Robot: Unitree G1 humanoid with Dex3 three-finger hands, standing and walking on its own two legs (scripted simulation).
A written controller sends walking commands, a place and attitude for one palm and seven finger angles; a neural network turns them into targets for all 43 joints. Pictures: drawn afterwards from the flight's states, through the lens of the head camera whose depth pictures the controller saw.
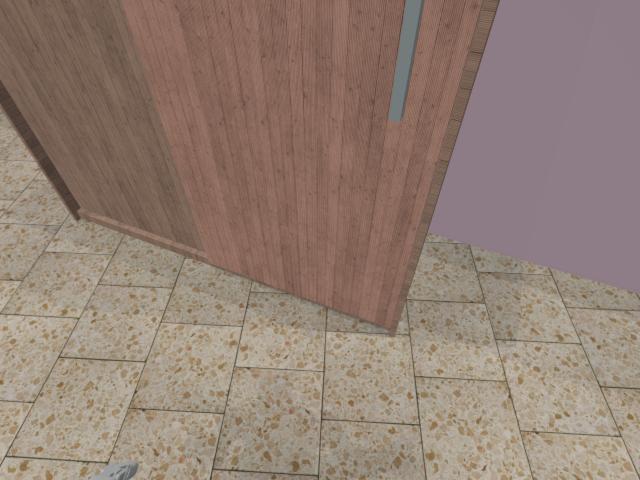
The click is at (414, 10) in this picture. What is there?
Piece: wardrobe's sliding door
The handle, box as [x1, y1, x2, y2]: [388, 0, 423, 121]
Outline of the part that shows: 423,0 406,0 388,119 399,121 402,116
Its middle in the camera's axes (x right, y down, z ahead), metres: +0.15 -0.33 +0.63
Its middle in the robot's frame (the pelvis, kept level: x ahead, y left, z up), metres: +0.73 -0.10 +0.23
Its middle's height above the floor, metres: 1.00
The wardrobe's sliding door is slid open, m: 0.00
